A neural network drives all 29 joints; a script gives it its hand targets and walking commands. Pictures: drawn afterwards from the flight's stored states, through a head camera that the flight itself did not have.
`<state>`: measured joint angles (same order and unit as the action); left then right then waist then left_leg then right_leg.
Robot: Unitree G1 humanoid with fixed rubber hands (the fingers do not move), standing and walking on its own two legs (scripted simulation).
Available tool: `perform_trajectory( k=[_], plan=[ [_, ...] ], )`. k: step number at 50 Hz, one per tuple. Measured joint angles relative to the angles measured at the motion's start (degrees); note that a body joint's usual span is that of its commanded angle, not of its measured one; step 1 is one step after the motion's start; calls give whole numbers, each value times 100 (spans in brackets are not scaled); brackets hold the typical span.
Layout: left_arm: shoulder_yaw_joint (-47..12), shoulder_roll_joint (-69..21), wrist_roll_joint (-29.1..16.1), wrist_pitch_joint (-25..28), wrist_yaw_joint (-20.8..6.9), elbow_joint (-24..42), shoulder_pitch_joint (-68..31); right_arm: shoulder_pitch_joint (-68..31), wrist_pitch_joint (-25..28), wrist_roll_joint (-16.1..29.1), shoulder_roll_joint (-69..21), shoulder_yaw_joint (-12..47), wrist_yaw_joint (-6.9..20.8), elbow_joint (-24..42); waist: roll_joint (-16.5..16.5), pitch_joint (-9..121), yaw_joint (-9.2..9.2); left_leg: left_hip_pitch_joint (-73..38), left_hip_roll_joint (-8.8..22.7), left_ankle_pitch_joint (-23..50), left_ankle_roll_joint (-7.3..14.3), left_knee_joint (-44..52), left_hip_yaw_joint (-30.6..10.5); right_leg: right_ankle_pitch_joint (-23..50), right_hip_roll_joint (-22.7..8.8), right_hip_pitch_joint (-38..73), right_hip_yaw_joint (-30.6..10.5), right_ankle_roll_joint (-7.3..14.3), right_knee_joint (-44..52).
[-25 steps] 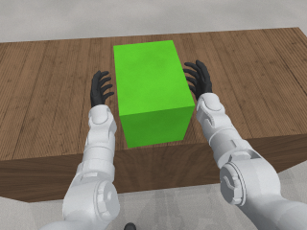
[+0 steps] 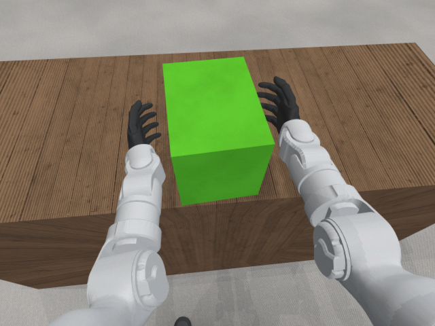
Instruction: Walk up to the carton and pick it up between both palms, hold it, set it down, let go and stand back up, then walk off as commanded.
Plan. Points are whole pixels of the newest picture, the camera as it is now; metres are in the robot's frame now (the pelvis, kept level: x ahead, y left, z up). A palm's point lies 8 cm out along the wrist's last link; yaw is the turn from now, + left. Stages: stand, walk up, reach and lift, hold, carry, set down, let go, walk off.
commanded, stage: set down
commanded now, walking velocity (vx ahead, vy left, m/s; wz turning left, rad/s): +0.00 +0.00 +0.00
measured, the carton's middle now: (212, 132) +0.48 +0.06 +0.03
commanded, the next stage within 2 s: none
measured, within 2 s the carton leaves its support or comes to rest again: neither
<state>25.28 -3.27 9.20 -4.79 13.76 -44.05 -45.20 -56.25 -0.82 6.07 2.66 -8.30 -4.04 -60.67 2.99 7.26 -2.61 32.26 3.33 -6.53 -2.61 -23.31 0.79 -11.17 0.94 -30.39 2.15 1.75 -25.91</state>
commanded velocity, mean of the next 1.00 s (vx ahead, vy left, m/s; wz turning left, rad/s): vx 0.00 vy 0.00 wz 0.00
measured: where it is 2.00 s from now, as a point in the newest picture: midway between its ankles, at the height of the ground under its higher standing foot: outside the picture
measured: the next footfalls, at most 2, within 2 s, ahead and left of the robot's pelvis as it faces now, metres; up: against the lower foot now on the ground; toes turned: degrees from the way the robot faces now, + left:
none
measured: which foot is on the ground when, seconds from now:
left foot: down 0.00-1.00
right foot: down 0.00-1.00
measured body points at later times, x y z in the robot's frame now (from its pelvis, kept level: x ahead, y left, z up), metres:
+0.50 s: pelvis -0.02 +0.00 +0.00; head +0.04 +0.02 +0.44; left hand +0.37 +0.22 +0.04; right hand +0.42 -0.15 +0.08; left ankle +0.03 +0.15 -0.74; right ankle +0.00 -0.10 -0.74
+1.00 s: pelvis -0.05 +0.01 +0.00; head -0.01 +0.04 +0.44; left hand +0.33 +0.22 +0.05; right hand +0.37 -0.17 +0.08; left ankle +0.03 +0.15 -0.74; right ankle +0.00 -0.10 -0.74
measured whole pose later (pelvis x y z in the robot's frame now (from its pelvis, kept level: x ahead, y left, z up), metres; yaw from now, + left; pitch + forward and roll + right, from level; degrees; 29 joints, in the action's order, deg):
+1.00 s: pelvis -0.05 +0.01 +0.00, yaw -1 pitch +11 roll -1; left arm 11.0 3.9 -2.0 -14.4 13.7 -27.7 -28.1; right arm -34.1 -4.3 20.6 15.2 -2.6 4.7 -42.6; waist 3.6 7.3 -2.6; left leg 32.0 3.8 -3.6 -2.6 -24.4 0.7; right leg -7.4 1.4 -29.7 2.1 1.7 -25.9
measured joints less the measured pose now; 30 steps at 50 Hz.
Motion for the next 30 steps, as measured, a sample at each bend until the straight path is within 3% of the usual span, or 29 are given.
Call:
perform_trajectory(
  k=[15,20,30],
  plan=[
    [-12,0,0,-177,-44,41,110,462,224,236,41,8,87,172,0,0,0,0,18,45,0,-3,0,50,19,-2,0,14,0],
    [-101,18,-81,-306,-70,588,600,972,338,600,281,200,129,613,0,-1,0,-1,19,91,0,-4,0,97,19,-2,0,15,0],
    [-691,497,-795,-514,-73,1484,1621,1792,56,1371,1094,517,403,1437,0,0,0,-8,41,238,0,-4,-2,251,41,-1,0,22,0]
  ],
)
